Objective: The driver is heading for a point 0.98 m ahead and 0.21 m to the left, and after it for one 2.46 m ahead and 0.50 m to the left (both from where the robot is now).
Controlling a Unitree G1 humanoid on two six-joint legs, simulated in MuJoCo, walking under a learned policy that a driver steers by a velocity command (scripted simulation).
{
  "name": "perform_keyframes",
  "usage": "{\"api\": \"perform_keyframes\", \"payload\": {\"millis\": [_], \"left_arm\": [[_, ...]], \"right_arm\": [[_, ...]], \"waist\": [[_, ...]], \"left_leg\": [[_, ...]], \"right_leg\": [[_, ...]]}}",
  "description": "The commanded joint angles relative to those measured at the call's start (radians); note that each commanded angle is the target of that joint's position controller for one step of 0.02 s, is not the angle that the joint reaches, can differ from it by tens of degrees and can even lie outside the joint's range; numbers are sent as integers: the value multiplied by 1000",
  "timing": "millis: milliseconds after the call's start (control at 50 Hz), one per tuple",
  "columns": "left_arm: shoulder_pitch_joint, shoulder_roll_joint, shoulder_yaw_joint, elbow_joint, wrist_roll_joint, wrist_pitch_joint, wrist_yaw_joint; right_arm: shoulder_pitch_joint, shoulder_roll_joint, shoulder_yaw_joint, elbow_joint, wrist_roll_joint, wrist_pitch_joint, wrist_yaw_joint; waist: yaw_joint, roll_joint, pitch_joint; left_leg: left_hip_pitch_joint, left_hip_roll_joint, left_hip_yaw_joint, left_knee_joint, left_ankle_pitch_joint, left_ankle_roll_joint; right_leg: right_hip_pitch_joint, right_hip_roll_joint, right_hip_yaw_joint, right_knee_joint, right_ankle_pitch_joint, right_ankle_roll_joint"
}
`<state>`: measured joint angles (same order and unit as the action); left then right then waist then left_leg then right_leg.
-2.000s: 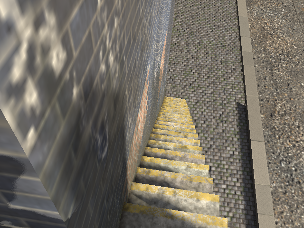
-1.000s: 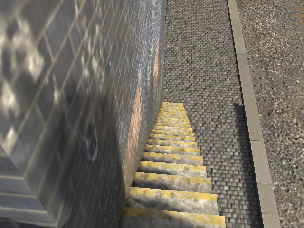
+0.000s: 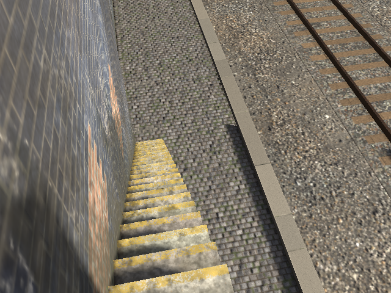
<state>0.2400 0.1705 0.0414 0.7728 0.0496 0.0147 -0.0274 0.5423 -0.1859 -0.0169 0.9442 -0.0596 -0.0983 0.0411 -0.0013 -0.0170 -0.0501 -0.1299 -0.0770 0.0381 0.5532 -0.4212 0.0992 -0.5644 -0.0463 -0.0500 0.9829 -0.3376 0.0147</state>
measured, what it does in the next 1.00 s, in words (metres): steps on the spot, turning left: right foot, then left foot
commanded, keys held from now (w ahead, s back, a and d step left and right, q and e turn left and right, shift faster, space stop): no key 0.28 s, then q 0.64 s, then no key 0.08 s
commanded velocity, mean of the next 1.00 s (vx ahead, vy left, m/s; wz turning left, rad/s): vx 0.09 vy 0.00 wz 0.28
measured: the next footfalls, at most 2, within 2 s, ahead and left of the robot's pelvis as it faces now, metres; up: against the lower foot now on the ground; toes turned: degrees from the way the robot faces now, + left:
right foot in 0.04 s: +0.09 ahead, -0.07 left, +0.00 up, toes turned +4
left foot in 0.42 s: +0.06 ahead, +0.17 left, +0.00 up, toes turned +17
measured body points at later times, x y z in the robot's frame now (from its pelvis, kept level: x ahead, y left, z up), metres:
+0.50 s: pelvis +0.07 +0.03 -0.05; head +0.08 +0.03 +0.40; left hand +0.21 +0.31 -0.16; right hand +0.12 -0.20 -0.19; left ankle -0.02 +0.16 -0.73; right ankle +0.01 -0.08 -0.70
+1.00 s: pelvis +0.06 +0.07 -0.06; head +0.09 +0.08 +0.39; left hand +0.18 +0.33 -0.15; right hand +0.23 -0.12 -0.17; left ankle +0.02 +0.16 -0.72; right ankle +0.09 -0.08 -0.65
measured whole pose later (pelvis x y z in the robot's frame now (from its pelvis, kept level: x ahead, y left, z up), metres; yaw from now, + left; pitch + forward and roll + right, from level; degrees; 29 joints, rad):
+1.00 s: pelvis +0.06 +0.07 -0.06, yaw +17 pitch +5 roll +2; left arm 0.17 0.25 -0.05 0.61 0.04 -0.06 0.02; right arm 0.30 -0.22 0.03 0.66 -0.04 -0.11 0.06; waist -0.05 -0.04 -0.03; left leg -0.60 -0.10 0.00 1.09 -0.54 0.06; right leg -0.77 0.00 0.13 1.50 -0.42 0.13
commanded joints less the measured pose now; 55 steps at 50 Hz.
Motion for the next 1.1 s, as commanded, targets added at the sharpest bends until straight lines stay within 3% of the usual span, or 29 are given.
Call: {"api": "perform_keyframes", "payload": {"millis": [20,40,60,80,120,200,260,280,340,400,440,460,480,500,540,580,620,640,660,740,760,780,800,840,860,880,900,1000,1100], "left_arm": [[246,98,22,67,-14,-37,26],[442,135,32,132,-18,-56,33],[417,195,15,146,-80,-78,20],[416,195,10,159,-113,-101,3],[228,141,-12,134,-85,-116,1],[151,140,-43,143,-20,-112,26],[175,153,-51,175,-45,-110,32],[-21,111,-58,142,48,-108,-12],[58,121,-69,168,-6,-113,1],[96,341,17,153,-45,-108,82],[-41,327,23,112,3,-87,61],[-9,275,35,29,-31,-87,59],[-162,232,23,-73,-34,-105,37],[-86,123,-6,61,-22,-68,35],[-11,81,-23,72,-80,-28,27],[242,54,-25,186,-39,-25,22],[101,184,-3,135,-20,-54,20],[20,171,-12,96,-33,-72,16],[-139,281,11,-73,-28,-88,30],[-73,152,-34,-131,-21,-124,111],[-88,116,-51,-148,-70,-125,131],[-123,147,-40,-137,-84,-134,144],[-227,179,-35,-182,-16,-138,131],[-331,191,-45,-230,16,-128,62],[-229,191,-24,-246,-5,-123,36],[-62,206,-12,-283,-24,-129,28],[-108,231,-9,-267,-74,-131,43],[-3,188,-43,-210,28,-46,36],[81,96,-66,-202,-11,-49,-14]], "right_arm": [[-53,-143,-54,-31,105,57,-49],[-203,-140,-60,-70,98,76,-65],[-60,7,-25,-89,67,70,-71],[99,-28,-44,-16,52,82,-75],[-24,-137,-64,2,66,106,-80],[-57,-62,-33,46,59,178,-67],[-71,-50,-26,66,52,193,-73],[-103,56,17,-46,-64,149,18],[-54,-17,5,-43,6,90,65],[-325,-56,-2,-205,-10,35,21],[-57,-3,14,-148,19,30,-21],[-73,-249,-34,-172,51,8,-35],[13,-361,-65,-155,47,-16,-25],[63,-197,-42,-36,112,50,-92],[-153,-221,-48,-94,64,161,-146],[-393,-114,-6,-137,72,171,-133],[-270,-111,-16,-135,104,184,-130],[-240,-122,-23,-122,94,202,-138],[-241,-108,-13,-153,-47,120,-44],[-376,-59,-19,-259,-68,11,-12],[-370,-28,3,-269,-54,14,-4],[-339,17,20,-303,17,28,24],[-177,4,20,-232,22,25,44],[105,-88,-21,-180,22,23,68],[143,-243,-51,-196,-2,1,54],[-27,-352,-59,-351,-5,-15,42],[-132,-268,-32,-381,-3,-28,32],[-455,-193,26,-417,21,-21,-9],[-438,-96,95,-402,73,-57,2]], "waist": [[92,161,-6],[222,-10,5],[26,-143,19],[-24,-84,-11],[-51,-71,93],[-82,-68,-3],[-87,-52,28],[-141,-167,147],[-38,-85,28],[50,-66,-35],[-60,-59,-138],[10,340,-121],[-107,424,-49],[-89,-20,42],[9,103,130],[143,115,17],[29,-153,23],[-6,-147,40],[13,-76,-10],[38,26,-109],[18,4,-91],[-32,-55,-59],[-93,-93,-104],[-234,139,-82],[-179,308,-28],[-82,281,-149],[-92,142,9],[77,-3,-83],[97,79,-42]], "left_leg": [[3,152,-110,345,1340,62],[-277,52,-105,724,661,25],[-522,-82,-220,844,-129,0],[-436,-43,-285,816,-90,-27],[-409,34,-277,745,-37,-51],[-120,52,-142,651,185,-92],[-130,62,-123,607,207,-87],[-270,91,-120,768,233,-144],[-315,91,-113,748,138,-223],[-583,64,37,415,-139,-213],[-226,72,15,266,399,-154],[-213,103,-201,60,1119,24],[24,275,-505,54,1459,225],[35,353,-574,35,1387,201],[-199,316,-481,-12,1040,136],[-412,221,-294,91,828,24],[-311,108,-102,312,385,-69],[-298,88,-99,364,18,-78],[-424,-13,-46,879,-122,-139],[-831,120,-117,894,-10,-159],[-745,159,-42,563,-82,-213],[-532,164,-1,400,-131,-252],[-126,143,11,636,255,-235],[105,59,73,332,448,-154],[94,119,-267,95,837,38],[-7,340,-704,-20,900,304],[-151,391,-796,11,799,330],[-480,219,-478,309,702,145],[-480,185,-413,316,448,54]], "right_leg": [[305,109,-51,-413,-1,-45],[582,-18,110,-600,517,-120],[724,-294,419,-436,1531,-189],[623,-337,413,-478,1623,-290],[405,-302,351,-550,1130,-321],[217,-203,92,-553,1084,-232],[202,-175,26,-543,1030,-195],[109,-117,4,-333,801,-70],[171,-214,23,-219,787,-60],[429,-181,46,-117,791,-92],[227,-260,127,7,894,-94],[117,-46,-47,266,469,11],[-288,125,-74,560,-444,82],[-256,-1,124,298,-346,46],[-33,-6,107,-35,-380,57],[455,29,21,-150,173,9],[465,-108,150,-387,868,-106],[419,-188,229,-456,952,-163],[312,-258,372,-384,748,-248],[458,-270,207,-262,562,-196],[400,-195,125,-321,483,-149],[192,-128,36,-329,481,-121],[-154,-130,-29,-225,420,-101],[-306,-19,-119,82,-87,-17],[-341,94,-28,369,-394,22],[-239,108,213,359,-352,53],[-314,58,257,428,-300,81],[-189,-7,181,610,113,111],[7,-49,116,145,48,105]]}}
Velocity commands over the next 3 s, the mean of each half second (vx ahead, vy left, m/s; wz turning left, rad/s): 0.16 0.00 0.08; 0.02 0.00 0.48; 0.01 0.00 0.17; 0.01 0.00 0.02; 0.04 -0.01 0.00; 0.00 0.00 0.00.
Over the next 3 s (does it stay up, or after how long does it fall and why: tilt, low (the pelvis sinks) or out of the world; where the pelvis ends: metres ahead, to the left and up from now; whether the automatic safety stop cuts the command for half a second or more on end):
stays up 0.03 -0.03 0.01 its command is cut before an obstacle after 1.1 s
